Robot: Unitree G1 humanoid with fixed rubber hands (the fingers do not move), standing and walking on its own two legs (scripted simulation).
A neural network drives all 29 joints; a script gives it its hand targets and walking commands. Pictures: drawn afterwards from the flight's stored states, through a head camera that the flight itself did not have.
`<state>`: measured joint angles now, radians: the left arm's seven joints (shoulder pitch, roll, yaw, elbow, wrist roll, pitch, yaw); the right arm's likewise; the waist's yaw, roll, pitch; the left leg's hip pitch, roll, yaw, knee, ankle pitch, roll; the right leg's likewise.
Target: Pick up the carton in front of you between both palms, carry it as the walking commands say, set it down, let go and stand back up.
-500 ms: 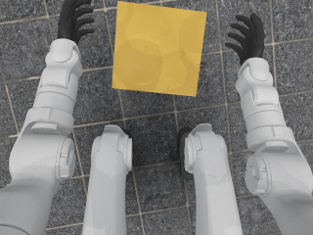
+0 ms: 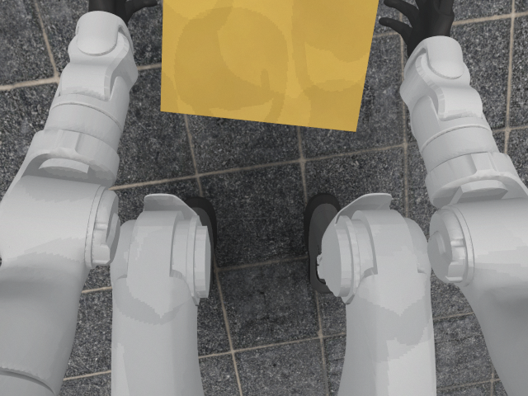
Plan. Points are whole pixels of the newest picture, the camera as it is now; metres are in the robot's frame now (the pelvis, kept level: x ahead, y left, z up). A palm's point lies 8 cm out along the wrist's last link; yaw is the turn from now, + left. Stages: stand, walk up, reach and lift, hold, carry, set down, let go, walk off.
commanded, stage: reach and lift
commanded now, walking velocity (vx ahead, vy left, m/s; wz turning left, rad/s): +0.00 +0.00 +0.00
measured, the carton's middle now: (263, 44) +0.50 +0.01 -0.25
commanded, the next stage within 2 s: none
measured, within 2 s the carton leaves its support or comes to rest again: leaves its support in 0.64 s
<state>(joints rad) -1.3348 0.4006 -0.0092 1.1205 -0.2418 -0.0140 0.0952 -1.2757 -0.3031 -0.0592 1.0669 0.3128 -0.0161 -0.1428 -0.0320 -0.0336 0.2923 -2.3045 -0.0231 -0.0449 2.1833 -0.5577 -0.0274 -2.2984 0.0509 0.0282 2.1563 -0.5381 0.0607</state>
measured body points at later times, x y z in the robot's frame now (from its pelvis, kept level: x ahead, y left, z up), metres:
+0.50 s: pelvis -0.01 +0.00 +0.01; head +0.36 +0.02 +0.27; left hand +0.53 +0.16 -0.19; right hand +0.52 -0.15 -0.18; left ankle +0.11 +0.13 -0.34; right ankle +0.12 -0.13 -0.34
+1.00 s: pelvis +0.00 +0.00 +0.05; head +0.26 +0.02 +0.41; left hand +0.51 +0.16 -0.03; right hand +0.50 -0.14 -0.03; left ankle +0.11 +0.13 -0.34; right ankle +0.12 -0.13 -0.34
